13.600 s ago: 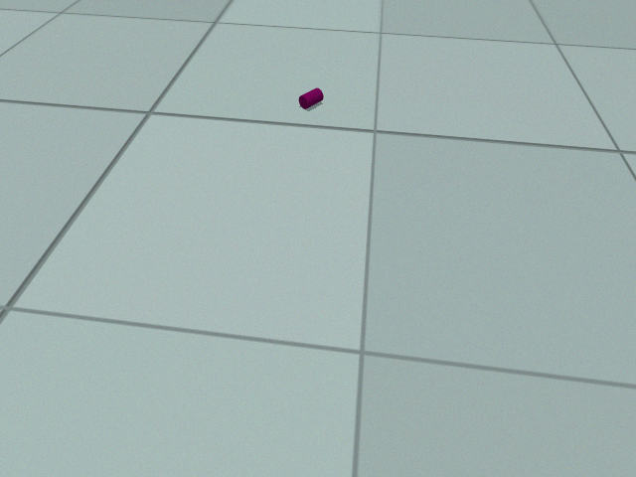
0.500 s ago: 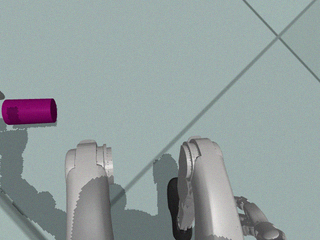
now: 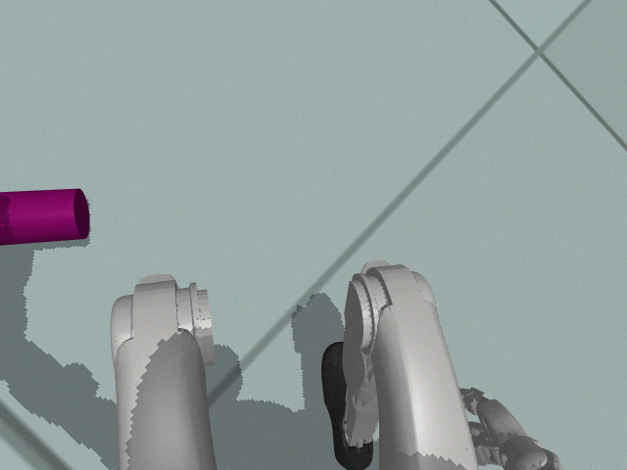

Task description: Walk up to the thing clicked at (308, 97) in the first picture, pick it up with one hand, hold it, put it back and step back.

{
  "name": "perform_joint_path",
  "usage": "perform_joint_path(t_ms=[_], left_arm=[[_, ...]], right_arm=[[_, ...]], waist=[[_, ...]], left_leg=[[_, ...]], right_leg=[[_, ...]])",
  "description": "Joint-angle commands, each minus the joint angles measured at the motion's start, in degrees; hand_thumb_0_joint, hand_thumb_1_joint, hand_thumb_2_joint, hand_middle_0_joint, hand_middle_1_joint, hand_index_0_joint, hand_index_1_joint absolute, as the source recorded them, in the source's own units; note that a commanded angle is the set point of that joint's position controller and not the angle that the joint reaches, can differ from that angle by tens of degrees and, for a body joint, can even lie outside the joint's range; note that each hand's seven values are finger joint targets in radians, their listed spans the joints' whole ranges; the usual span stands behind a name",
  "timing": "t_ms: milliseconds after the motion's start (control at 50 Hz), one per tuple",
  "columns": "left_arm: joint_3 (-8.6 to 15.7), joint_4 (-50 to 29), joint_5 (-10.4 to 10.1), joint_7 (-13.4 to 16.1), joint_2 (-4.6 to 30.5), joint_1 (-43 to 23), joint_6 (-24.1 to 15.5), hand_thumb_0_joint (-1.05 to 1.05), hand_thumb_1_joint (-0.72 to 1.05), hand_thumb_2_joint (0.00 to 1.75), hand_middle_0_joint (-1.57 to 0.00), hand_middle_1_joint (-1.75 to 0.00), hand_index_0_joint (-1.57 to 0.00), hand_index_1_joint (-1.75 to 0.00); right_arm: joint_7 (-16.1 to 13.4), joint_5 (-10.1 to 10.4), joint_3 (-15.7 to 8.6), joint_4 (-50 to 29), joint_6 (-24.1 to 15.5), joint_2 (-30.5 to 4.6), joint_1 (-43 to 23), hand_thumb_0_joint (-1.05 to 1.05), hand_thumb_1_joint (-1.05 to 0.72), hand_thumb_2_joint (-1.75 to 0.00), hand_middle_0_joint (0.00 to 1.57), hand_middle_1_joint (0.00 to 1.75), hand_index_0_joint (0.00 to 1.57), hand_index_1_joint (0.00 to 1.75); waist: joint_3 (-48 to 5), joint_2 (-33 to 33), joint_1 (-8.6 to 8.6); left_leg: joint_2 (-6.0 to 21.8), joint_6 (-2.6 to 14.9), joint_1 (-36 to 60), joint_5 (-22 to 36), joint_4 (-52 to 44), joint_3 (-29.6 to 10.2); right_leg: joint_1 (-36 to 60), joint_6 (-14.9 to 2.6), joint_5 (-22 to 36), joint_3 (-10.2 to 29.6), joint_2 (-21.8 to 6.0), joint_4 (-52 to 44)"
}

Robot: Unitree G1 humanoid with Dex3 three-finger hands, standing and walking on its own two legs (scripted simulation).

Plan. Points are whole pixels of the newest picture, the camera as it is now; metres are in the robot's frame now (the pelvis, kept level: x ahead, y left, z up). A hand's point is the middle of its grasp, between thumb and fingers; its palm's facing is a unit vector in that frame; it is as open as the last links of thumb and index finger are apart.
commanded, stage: rise first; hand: left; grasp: from above
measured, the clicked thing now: (34, 216) +0.42 +0.37 -0.27
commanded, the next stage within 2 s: approach in 1.62 s
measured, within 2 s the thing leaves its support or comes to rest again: neither
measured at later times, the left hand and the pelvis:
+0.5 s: hand out of the picture +0.37 +0.40 -0.16, palm faces -0.44 -0.13 -0.89, open 13.8 cm; pelvis +0.00 +0.00 +0.00, yaw -1 degrees
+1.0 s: hand out of the picture +0.37 +0.40 -0.15, palm faces -0.46 -0.12 -0.88, open 13.1 cm; pelvis +0.00 +0.00 +0.00, yaw +0 degrees
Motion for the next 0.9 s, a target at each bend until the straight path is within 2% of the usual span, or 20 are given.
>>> perform_joint_path(t_ms=[0,80,100,120,180,220,280,320,380,460,500,580,680,740,780,800,820,840,860,880], left_arm=[[3.5,-7.1,-1.6,2.6,21.2,-11.5,-0.7,0.0,-0.54,1.01,-0.09,-0.98,-0.08,-1.0],[3.0,-5.9,-1.3,3.3,20.8,-12.2,-1.0,0.0,-0.54,1.01,-0.09,-0.97,-0.08,-0.99],[3.3,-6.2,-0.8,3.5,21.4,-12.5,-1.0,0.0,-0.59,1.08,-0.13,-0.93,-0.07,-0.99],[3.2,-6.3,-1.5,3.7,20.6,-12.8,-0.9,0.0,-0.56,1.03,-0.11,-0.95,-0.07,-0.99],[2.8,-6.6,-1.1,4.3,20.5,-13.6,-0.6,0.0,-0.54,1.02,-0.12,-0.94,-0.09,-0.97],[1.9,-6.3,-0.8,4.5,19.8,-14.6,-0.3,0.0,-0.52,1.0,-0.13,-0.94,-0.1,-0.97],[2.4,-6.7,-0.2,4.9,20.7,-14.9,0.4,0.0,-0.5,0.99,-0.14,-0.94,-0.12,-0.96],[2.2,-7.2,-0.8,5.0,19.9,-14.7,0.9,0.0,-0.51,0.99,-0.15,-0.92,-0.12,-0.95],[1.4,-6.2,-0.5,4.8,18.9,-15.1,1.6,0.0,-0.48,0.97,-0.17,-0.9,-0.15,-0.93],[1.8,-6.9,-0.8,4.4,19.3,-15.4,2.4,0.0,-0.45,0.93,-0.18,-0.91,-0.17,-0.92],[0.5,-5.6,-0.9,4.2,17.9,-15.4,2.8,0.0,-0.44,0.93,-0.19,-0.91,-0.17,-0.92],[1.1,-6.3,-1.0,3.7,18.5,-15.0,3.3,0.0,-0.42,0.92,-0.21,-0.88,-0.19,-0.9],[0.2,-5.1,-1.1,2.8,17.8,-15.0,3.2,0.0,-0.4,0.89,-0.22,-0.9,-0.21,-0.9],[1.4,-7.0,-1.2,3.0,19.3,-16.2,2.6,0.0,-0.39,0.88,-0.24,-0.87,-0.23,-0.88],[0.3,-7.3,-1.2,3.0,18.1,-16.8,2.4,0.0,-0.38,0.87,-0.25,-0.86,-0.24,-0.87],[-0.2,-5.3,-0.7,3.0,17.9,-16.7,2.5,0.0,-0.37,0.87,-0.25,-0.86,-0.24,-0.87],[-0.3,-4.5,-0.8,3.0,17.6,-16.4,2.5,0.0,-0.37,0.87,-0.26,-0.86,-0.25,-0.87],[0.5,-6.6,-1.1,3.2,18.6,-17.4,2.2,0.0,-0.37,0.87,-0.26,-0.85,-0.25,-0.87],[0.4,-3.7,-0.8,3.1,18.2,-14.9,2.5,0.0,-0.36,0.87,-0.26,-0.85,-0.25,-0.87],[0.7,-6.6,-1.1,3.3,18.7,-17.1,2.1,0.0,-0.36,0.86,-0.27,-0.85,-0.25,-0.86]], right_arm=[[-0.4,-0.4,-4.1,-1.0,-0.2,-13.9,8.0,0.0,-0.9,-0.9,0.2,0.3,0.2,0.3],[-0.4,-0.5,-4.0,-0.5,-0.2,-14.1,7.8,0.0,-0.9,-0.9,0.2,0.3,0.2,0.3],[-0.4,-0.8,-3.8,-0.5,-0.2,-14.1,8.2,0.0,-0.9,-0.9,0.2,0.3,0.2,0.3],[-0.4,-0.6,-4.1,-0.4,-0.3,-14.2,8.0,0.0,-0.9,-0.9,0.2,0.3,0.2,0.3],[-0.3,-0.7,-4.0,-0.4,-0.6,-14.2,7.8,0.0,-0.9,-0.9,0.2,0.3,0.2,0.3],[-0.3,-0.6,-4.0,-0.5,-0.7,-14.2,7.8,0.0,-0.9,-0.9,0.2,0.3,0.2,0.3],[-0.4,-0.6,-4.1,-0.3,-0.7,-14.1,8.3,0.0,-0.9,-0.9,0.2,0.3,0.2,0.3],[-0.3,-0.7,-4.0,-0.4,-0.8,-14.0,8.6,0.0,-0.9,-0.9,0.2,0.3,0.2,0.3],[-0.3,-0.7,-4.0,-0.5,-0.9,-14.1,8.8,0.0,-0.9,-0.9,0.2,0.3,0.2,0.3],[-0.1,-0.4,-4.0,-1.0,-1.0,-14.1,8.8,0.0,-0.9,-0.9,0.2,0.3,0.2,0.3],[-0.1,-0.4,-3.8,-1.3,-1.0,-13.9,8.7,0.0,-0.9,-0.9,0.2,0.3,0.2,0.3],[-0.1,-0.1,-3.9,-1.1,-1.1,-14.0,9.2,0.0,-0.9,-0.9,0.2,0.3,0.2,0.3],[0.0,-0.1,-3.5,-1.3,-1.2,-13.8,9.0,0.0,-0.9,-0.9,0.2,0.3,0.2,0.3],[0.0,0.2,-3.6,-1.6,-1.2,-14.1,9.0,0.0,-0.9,-0.9,0.2,0.3,0.2,0.3],[0.0,0.0,-3.5,-1.6,-1.4,-13.8,8.8,0.0,-0.9,-0.9,0.2,0.3,0.2,0.3],[0.0,0.1,-3.4,-1.1,-1.4,-13.9,9.3,0.0,-0.9,-0.9,0.2,0.3,0.2,0.3],[-0.1,0.2,-3.4,-1.1,-1.5,-13.9,9.2,0.0,-0.9,-0.9,0.2,0.3,0.2,0.3],[-0.2,0.1,-3.4,-1.0,-1.5,-14.1,9.3,0.0,-0.9,-0.9,0.2,0.3,0.2,0.3],[-0.2,0.2,-3.3,-0.8,-1.6,-13.9,9.6,0.0,-0.9,-0.9,0.2,0.3,0.2,0.3],[-0.1,0.0,-3.4,-1.1,-1.6,-14.0,9.4,0.0,-0.9,-0.9,0.2,0.3,0.2,0.3]], waist=[[-37.8,17.7,1.77],[-37.9,16.8,1.27],[-38.2,17.5,1.28],[-38.1,17.3,1.22],[-37.8,19.2,1.24],[-37.9,19.1,0.57],[-39.6,19.4,0.92],[-39.3,19.9,0.94],[-39.2,19.2,0.23],[-39.6,20.4,1.05],[-38.1,19.5,0.2],[-39.7,18.7,0.73],[-38.0,18.5,0.21],[-39.0,18.6,0.54],[-38.3,19.8,0.18],[-37.5,19.0,-0.78],[-36.7,17.3,-0.79],[-37.9,18.4,-0.41],[-36.9,18.5,0.09],[-38.2,19.8,-0.12]], left_leg=[[-1.0,3.24,31.5,11.7,-13.9,7.1],[-0.9,3.2,31.3,11.7,-13.5,6.6],[-0.9,3.24,31.5,12.5,-13.4,6.7],[-0.8,3.1,31.7,11.9,-13.6,6.5],[-0.7,2.87,32.8,11.7,-14.2,6.3],[-0.6,2.84,32.6,11.2,-14.0,6.3],[-0.7,2.79,33.0,12.8,-13.6,6.7],[-0.8,2.89,33.2,13.4,-13.8,6.7],[-0.7,2.97,33.0,13.3,-13.8,6.6],[-0.8,2.69,33.3,12.7,-15.2,6.4],[-1.0,2.95,31.7,11.7,-14.8,6.7],[-1.0,3.12,32.5,13.2,-14.6,6.8],[-1.1,3.07,32.0,11.9,-15.2,6.6],[-1.1,2.96,31.6,11.3,-15.2,6.7],[-1.1,2.95,31.9,11.1,-15.3,6.8],[-1.1,2.99,31.1,10.8,-14.9,6.7],[-1.1,3.08,30.4,10.6,-14.8,6.7],[-1.1,3.14,31.3,11.5,-14.7,6.7],[-1.2,3.02,31.1,11.2,-15.1,6.8],[-1.1,2.92,31.5,11.2,-15.2,6.8]], right_leg=[[13.3,-4.84,11.2,-4.6,1.3,-13.6],[12.4,-4.87,11.1,-5.0,1.4,-13.3],[13.2,-4.81,11.9,-4.8,1.5,-13.3],[12.3,-4.91,11.4,-5.1,1.4,-12.9],[11.1,-5.0,10.9,-5.4,1.3,-12.4],[10.7,-5.0,10.8,-5.7,1.4,-12.5],[11.8,-4.93,12.4,-5.5,1.5,-12.5],[12.2,-4.73,12.7,-5.5,1.3,-12.3],[12.1,-4.65,13.0,-5.8,1.4,-12.4],[11.8,-4.9,12.3,-6.1,1.4,-12.1],[11.9,-4.82,11.9,-5.9,1.3,-12.8],[13.2,-4.7,13.3,-5.6,1.3,-13.1],[12.4,-4.92,12.0,-5.7,1.3,-13.3],[13.1,-4.97,11.8,-5.7,1.3,-13.3],[12.6,-4.83,11.4,-5.6,1.2,-13.4],[12.0,-4.94,11.4,-5.5,1.3,-13.4],[12.2,-4.9,11.3,-5.4,1.3,-13.8],[12.8,-4.64,11.9,-5.4,1.2,-13.7],[12.3,-4.87,11.4,-5.3,1.2,-13.6],[12.8,-4.74,11.5,-5.6,1.1,-13.4]])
